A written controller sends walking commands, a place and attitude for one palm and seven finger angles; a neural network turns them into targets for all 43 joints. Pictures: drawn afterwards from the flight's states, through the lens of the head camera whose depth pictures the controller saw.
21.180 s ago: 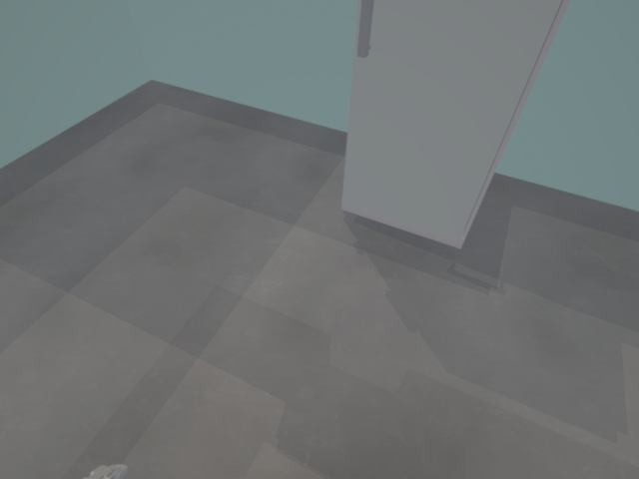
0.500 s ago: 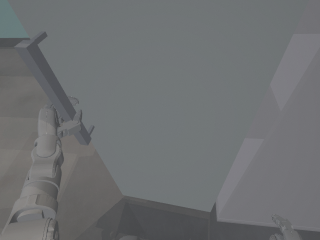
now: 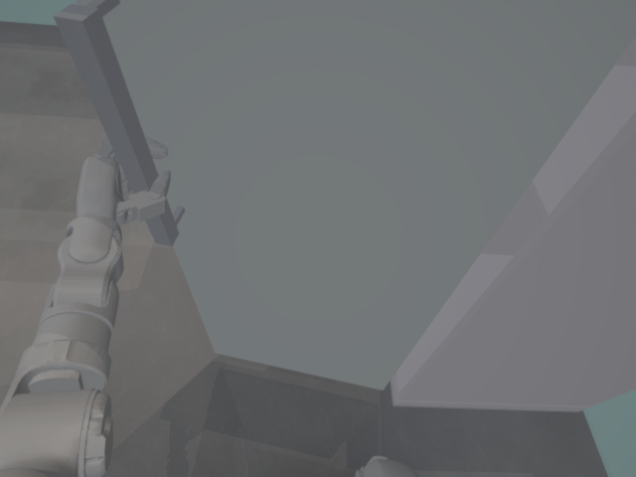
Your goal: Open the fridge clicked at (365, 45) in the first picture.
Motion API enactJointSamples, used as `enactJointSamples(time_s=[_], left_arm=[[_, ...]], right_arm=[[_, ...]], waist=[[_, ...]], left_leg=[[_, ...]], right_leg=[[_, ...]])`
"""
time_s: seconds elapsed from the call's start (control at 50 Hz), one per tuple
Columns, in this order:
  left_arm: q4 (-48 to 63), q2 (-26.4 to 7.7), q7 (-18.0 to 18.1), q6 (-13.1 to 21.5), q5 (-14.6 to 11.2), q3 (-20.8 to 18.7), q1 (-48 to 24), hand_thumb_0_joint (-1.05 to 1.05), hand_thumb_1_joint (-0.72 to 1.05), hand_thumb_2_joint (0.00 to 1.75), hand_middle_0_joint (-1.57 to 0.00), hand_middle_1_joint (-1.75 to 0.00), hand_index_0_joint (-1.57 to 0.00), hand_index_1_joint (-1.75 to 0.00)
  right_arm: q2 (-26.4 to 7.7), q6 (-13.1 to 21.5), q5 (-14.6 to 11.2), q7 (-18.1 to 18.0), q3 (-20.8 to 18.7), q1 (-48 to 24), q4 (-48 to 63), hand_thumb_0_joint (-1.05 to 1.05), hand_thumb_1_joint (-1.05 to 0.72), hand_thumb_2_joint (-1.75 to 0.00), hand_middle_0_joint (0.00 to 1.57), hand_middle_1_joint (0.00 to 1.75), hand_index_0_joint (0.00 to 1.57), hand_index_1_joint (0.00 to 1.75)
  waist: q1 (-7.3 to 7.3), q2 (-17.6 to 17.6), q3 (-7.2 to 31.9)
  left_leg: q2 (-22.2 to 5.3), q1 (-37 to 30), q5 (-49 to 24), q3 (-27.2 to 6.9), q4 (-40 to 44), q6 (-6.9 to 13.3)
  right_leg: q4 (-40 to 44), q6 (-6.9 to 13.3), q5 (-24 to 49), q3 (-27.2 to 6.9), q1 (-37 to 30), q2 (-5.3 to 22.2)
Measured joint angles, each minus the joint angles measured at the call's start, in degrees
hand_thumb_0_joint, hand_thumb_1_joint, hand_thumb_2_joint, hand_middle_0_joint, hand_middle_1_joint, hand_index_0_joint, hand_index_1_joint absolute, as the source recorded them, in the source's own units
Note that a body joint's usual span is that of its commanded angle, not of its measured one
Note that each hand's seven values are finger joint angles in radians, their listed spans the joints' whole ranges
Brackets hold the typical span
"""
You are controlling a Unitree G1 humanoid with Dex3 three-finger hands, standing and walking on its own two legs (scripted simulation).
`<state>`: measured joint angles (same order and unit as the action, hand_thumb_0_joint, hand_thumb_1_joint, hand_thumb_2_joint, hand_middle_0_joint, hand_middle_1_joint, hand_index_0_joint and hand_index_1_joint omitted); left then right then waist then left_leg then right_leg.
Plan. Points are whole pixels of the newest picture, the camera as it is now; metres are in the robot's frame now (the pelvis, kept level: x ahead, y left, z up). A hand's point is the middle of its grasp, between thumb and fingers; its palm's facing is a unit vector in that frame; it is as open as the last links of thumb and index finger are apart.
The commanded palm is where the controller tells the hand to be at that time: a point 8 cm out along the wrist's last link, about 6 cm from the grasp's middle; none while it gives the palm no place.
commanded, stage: stop walking and hold the door back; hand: left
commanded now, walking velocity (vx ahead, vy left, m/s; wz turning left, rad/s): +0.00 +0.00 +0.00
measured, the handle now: (143, 144) +0.47 +0.25 +0.14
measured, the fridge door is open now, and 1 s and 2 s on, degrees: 80 80 80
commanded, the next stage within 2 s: loosen the grip on the handle in 0.24 s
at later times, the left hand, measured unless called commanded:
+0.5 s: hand (150, 190) +0.43 +0.24 +0.10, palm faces +0.24 -0.95 -0.19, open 7.0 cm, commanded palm +0.39 +0.27 +0.09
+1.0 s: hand (147, 203) +0.43 +0.25 +0.07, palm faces +0.28 -0.94 -0.20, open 14.3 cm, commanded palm +0.40 +0.30 +0.07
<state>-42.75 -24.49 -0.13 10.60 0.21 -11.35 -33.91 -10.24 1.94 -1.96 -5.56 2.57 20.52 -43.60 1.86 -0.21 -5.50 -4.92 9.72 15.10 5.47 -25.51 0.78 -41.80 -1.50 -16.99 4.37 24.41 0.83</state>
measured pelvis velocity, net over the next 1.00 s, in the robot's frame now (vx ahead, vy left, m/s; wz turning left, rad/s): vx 0.03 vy -0.01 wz -0.04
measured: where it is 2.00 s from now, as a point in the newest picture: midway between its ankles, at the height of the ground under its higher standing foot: outside the picture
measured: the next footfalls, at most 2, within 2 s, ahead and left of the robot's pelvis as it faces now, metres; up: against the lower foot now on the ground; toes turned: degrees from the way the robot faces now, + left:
right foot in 0.08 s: +0.07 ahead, -0.13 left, +0.00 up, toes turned -5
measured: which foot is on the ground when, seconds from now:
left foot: down 0.00-1.00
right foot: up 0.00-0.06, down 0.08-1.00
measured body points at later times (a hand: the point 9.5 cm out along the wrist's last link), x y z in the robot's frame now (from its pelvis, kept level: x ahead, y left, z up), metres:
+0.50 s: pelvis +0.01 -0.01 -0.02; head +0.02 +0.02 +0.43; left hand +0.41 +0.29 +0.11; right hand +0.14 -0.28 -0.09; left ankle +0.03 +0.09 -0.75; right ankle +0.03 -0.13 -0.75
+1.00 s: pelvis +0.03 -0.01 -0.03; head +0.08 -0.01 +0.42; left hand +0.41 +0.30 +0.08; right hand +0.09 -0.29 -0.14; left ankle +0.03 +0.09 -0.75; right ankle +0.03 -0.13 -0.75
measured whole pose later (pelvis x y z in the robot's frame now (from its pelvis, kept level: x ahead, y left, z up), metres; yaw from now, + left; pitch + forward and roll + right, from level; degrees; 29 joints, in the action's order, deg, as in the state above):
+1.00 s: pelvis +0.03 -0.01 -0.03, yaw -2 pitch +9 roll -1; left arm -41.0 -25.7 -3.1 17.7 -3.0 -22.6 -25.4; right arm -15.5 3.7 -0.5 -4.1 -0.5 19.0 -40.2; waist 2.1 0.3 3.9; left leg -2.6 30.6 20.8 3.8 -42.0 0.9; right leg -39.6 0.6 -18.3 3.4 30.7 0.3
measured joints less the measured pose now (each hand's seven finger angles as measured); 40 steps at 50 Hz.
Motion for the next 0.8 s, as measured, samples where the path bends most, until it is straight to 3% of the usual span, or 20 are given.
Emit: enactJointSamples(time_s=[0.08,0.12,0.16,0.2,0.24,0.34,0.38,0.44,0.5,0.6,0.7,0.8], left_arm=[[3.9,-2.3,0.3,-0.3,-0.3,-1.7,2.5,-0.05,0.58,0.76,-0.45,-1.4,-0.41,-1.4],[5.0,-2.3,0.9,0.5,-0.3,-4.2,3.7,-0.06,0.57,0.76,-0.45,-1.4,-0.4,-1.4],[5.0,-2.0,1.3,0.6,-0.8,-5.7,3.6,-0.06,0.57,0.76,-0.45,-1.39,-0.4,-1.4],[4.7,-1.4,1.4,0.2,-0.9,-6.3,3.0,-0.06,0.58,0.76,-0.44,-1.39,-0.41,-1.4],[4.1,-1.0,1.3,0.3,-0.6,-6.8,2.7,-0.06,0.58,0.76,-0.44,-1.39,-0.41,-1.4],[5.4,0.1,1.3,0.3,-0.7,-5.7,3.7,-0.05,0.58,0.76,-0.44,-1.39,-0.42,-1.39],[1.3,-0.2,-1.5,0.9,1.9,-5.9,0.5,-0.07,0.56,0.75,-0.45,-1.4,-0.42,-1.39],[-5.6,0.0,-4.2,-1.2,2.0,-8.0,-2.9,-0.08,0.5,0.74,-0.45,-1.4,-0.43,-1.39],[-4.5,-0.5,-2.1,0.3,2.4,-8.1,-0.3,-0.06,0.42,0.69,-0.45,-1.4,-0.44,-1.39],[-3.1,-0.1,-0.1,4.4,0.3,-7.5,2.0,-0.03,0.13,0.54,-0.43,-1.38,-0.41,-1.38],[-2.6,-0.2,0.1,4.5,0.4,-7.2,2.8,-0.01,-0.22,0.36,-0.42,-1.36,-0.4,-1.36],[-2.8,-0.7,-0.2,6.4,-0.5,-9.6,4.1,-0.01,-0.42,0.26,-0.38,-1.31,-0.37,-1.31]], right_arm=[[-1.2,0.3,-0.3,0.5,-0.2,-1.1,2.3,0.01,-0.92,-0.9,0.21,0.31,0.2,0.3],[-2.9,0.3,-0.5,0.7,-1.0,-4.2,2.4,0.01,-0.92,-0.9,0.21,0.31,0.2,0.3],[-4.2,0.2,-0.9,0.7,-2.2,-7.3,2.2,0.01,-0.92,-0.9,0.21,0.31,0.2,0.3],[-5.2,0.6,-1.1,0.4,-2.5,-9.4,2.1,0.01,-0.91,-0.9,0.21,0.3,0.2,0.3],[-5.9,0.9,-0.9,-0.1,-2.1,-10.6,2.5,0.01,-0.91,-0.9,0.21,0.3,0.2,0.3],[-7.0,1.9,-0.1,-0.8,-2.2,-10.9,4.2,0.01,-0.91,-0.9,0.2,0.3,0.2,0.3],[-5.3,3.1,0.5,0.1,-3.4,-9.8,4.4,0.01,-0.91,-0.9,0.2,0.3,0.2,0.3],[-4.5,5.4,1.3,1.8,-3.0,-7.6,4.7,0.01,-0.91,-0.9,0.2,0.3,0.2,0.3],[-4.6,5.5,1.9,3.4,-3.2,-6.5,6.4,0.0,-0.91,-0.9,0.2,0.3,0.2,0.3],[-4.2,4.1,1.3,3.7,-1.9,-4.5,6.3,0.0,-0.91,-0.9,0.21,0.3,0.2,0.3],[-3.7,3.3,1.1,2.6,-0.9,-2.8,4.6,0.01,-0.91,-0.9,0.21,0.3,0.2,0.3],[-3.7,3.0,1.7,1.7,-1.0,-2.2,3.1,0.01,-0.91,-0.9,0.21,0.31,0.2,0.3]], waist=[[0.0,-0.9,0.1],[0.74,1.1,-0.7],[1.34,2.1,-1.9],[1.27,1.4,-2.4],[1.2,0.7,-1.9],[1.09,0.2,-0.4],[-0.8,-2.7,0.7],[-0.27,-3.9,6.5],[0.45,-2.3,8.3],[0.28,-1.4,8.7],[0.05,-0.7,8.2],[0.54,-0.1,8.4]], left_leg=[[0.0,3.0,3.9,0.6,-6.8,-1.3],[-1.0,6.8,7.5,-1.1,-14.4,-1.5],[0.6,10.8,12.6,-3.9,-23.7,-1.6],[2.1,13.4,13.5,-4.5,-28.8,-1.7],[2.5,13.8,12.0,-4.0,-27.0,-1.6],[2.2,8.2,-0.1,-3.3,-9.3,-1.1],[3.3,7.5,-0.2,-1.6,-7.6,0.0],[4.0,11.0,0.0,-1.6,-7.7,0.3],[3.8,12.9,0.9,-1.2,-9.5,0.5],[3.8,16.0,2.3,-0.7,-12.5,0.8],[3.5,18.3,3.0,-1.2,-14.2,0.7],[3.0,19.8,3.9,-1.3,-15.3,0.4]], right_leg=[[13.4,1.2,7.4,0.9,-8.1,-0.5],[12.6,2.5,5.3,1.3,-7.9,-1.7],[10.7,3.1,3.7,1.4,-7.2,-1.9],[10.5,3.1,3.5,1.1,-7.2,-1.4],[11.0,3.0,3.9,0.7,-7.4,-0.9],[10.8,2.1,3.5,0.7,-7.7,-1.1],[10.0,1.8,3.2,-0.9,-6.7,0.0],[9.4,1.8,3.2,-0.8,-3.1,0.7],[8.1,1.8,2.9,-1.3,-1.2,0.6],[4.6,1.6,1.5,-1.8,2.2,0.8],[3.2,1.7,0.7,-1.4,4.3,0.6],[2.5,1.9,0.1,-1.3,5.7,0.1]])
